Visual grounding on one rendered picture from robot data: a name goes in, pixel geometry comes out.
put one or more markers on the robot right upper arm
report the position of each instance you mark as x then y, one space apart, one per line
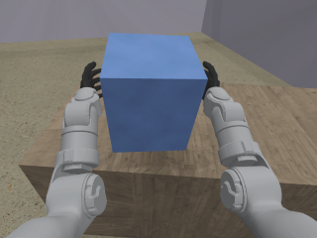
254 194

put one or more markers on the robot left upper arm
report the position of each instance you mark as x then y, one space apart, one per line
72 204

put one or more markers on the robot left forearm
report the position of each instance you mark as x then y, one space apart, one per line
79 131

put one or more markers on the robot right forearm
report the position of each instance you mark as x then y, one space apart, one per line
236 145

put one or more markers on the robot right hand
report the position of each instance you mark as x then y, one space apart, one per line
212 77

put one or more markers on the pedestal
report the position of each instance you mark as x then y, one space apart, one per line
176 194

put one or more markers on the robot left hand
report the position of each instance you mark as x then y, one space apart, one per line
87 77

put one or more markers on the carton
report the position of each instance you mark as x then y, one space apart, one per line
152 87

